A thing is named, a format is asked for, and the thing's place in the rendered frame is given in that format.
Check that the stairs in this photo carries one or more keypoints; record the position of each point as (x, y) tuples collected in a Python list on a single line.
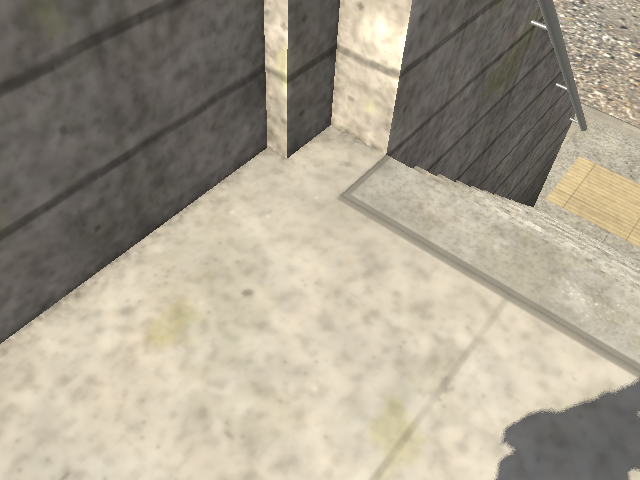
[(550, 229)]

